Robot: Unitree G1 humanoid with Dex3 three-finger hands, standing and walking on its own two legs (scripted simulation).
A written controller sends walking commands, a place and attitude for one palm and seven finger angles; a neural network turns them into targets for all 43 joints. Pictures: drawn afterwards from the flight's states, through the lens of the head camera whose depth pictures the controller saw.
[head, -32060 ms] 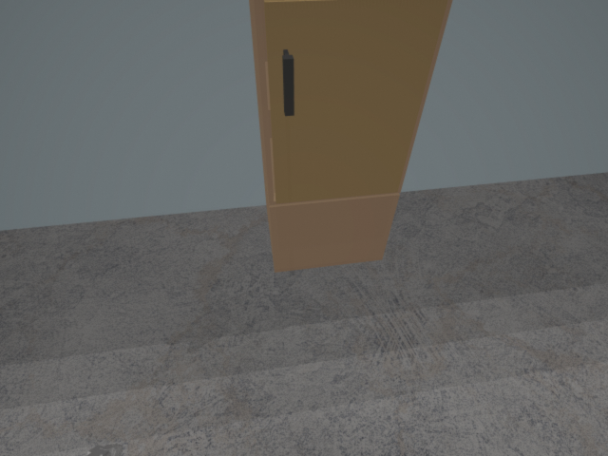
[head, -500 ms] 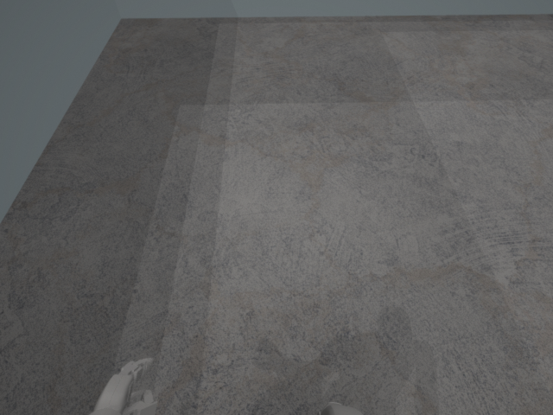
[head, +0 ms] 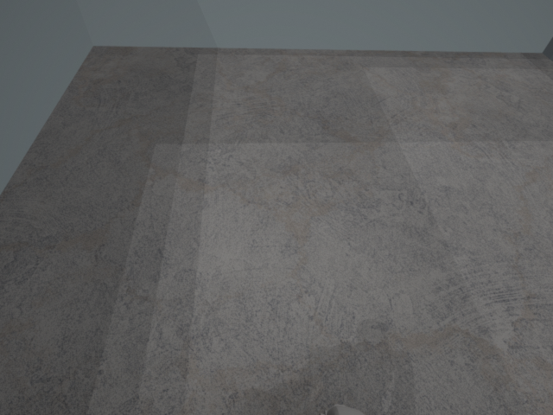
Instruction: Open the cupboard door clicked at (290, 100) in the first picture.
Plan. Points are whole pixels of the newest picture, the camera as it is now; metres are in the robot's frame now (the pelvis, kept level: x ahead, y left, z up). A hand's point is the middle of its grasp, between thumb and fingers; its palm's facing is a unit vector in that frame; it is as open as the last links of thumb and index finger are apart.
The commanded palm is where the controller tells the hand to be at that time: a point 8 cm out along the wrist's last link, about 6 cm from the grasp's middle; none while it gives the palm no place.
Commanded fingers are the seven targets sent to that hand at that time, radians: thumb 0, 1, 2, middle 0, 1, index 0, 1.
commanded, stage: walk to a spot facing it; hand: left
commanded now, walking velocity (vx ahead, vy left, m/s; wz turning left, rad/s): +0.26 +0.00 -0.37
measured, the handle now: out of the picture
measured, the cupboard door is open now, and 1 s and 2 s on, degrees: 40 40 40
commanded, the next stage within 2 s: turn to face it in 0.02 s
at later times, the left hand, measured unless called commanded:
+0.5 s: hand (203, 360) +0.24 +0.15 -0.20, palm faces +0.14 -0.98 -0.15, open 7.2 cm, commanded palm none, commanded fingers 0.00 0.90 0.90 -0.20 -0.30 -0.20 -0.30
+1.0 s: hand (209, 352) +0.25 +0.14 -0.17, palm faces +0.40 -0.87 -0.28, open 7.3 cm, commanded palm none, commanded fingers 0.00 0.90 0.90 -0.20 -0.30 -0.20 -0.30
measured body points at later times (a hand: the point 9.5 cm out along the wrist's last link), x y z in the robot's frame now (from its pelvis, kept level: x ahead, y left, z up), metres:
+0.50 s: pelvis +0.19 -0.04 -0.02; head +0.22 +0.00 +0.43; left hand +0.23 +0.20 -0.19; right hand +0.26 -0.27 -0.16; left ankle +0.23 +0.06 -0.75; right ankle +0.16 -0.16 -0.74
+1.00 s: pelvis +0.25 -0.09 -0.01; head +0.30 -0.08 +0.44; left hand +0.23 +0.18 -0.14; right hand +0.43 -0.31 -0.15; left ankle +0.19 +0.02 -0.68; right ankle +0.29 -0.22 -0.74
